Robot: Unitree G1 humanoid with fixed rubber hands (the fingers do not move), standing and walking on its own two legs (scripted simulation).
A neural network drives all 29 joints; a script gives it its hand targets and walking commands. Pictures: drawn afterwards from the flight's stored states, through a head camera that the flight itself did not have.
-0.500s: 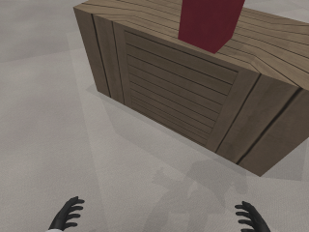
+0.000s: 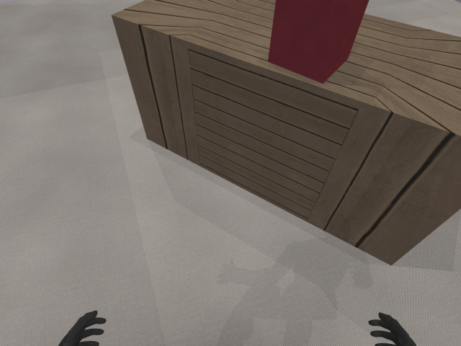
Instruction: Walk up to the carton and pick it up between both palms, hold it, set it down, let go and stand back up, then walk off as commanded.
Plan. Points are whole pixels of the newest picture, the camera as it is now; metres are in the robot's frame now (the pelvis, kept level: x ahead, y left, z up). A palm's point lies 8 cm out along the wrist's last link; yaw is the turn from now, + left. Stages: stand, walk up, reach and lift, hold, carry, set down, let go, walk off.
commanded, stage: stand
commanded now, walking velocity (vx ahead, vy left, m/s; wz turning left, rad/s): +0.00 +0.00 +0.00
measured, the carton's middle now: (317, 23) +1.01 -0.24 +0.09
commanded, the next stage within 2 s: walk up in 0.76 s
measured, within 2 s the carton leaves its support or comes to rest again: neither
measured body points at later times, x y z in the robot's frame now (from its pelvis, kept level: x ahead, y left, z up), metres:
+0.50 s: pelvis -0.01 -0.01 +0.02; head +0.01 +0.00 +0.47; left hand +0.11 +0.29 -0.10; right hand +0.11 -0.31 -0.10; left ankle +0.00 +0.11 -0.72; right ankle +0.00 -0.14 -0.72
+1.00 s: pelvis -0.01 -0.02 +0.03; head +0.01 -0.02 +0.48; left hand +0.10 +0.28 -0.10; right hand +0.08 -0.32 -0.10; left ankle +0.00 +0.11 -0.72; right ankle +0.00 -0.14 -0.72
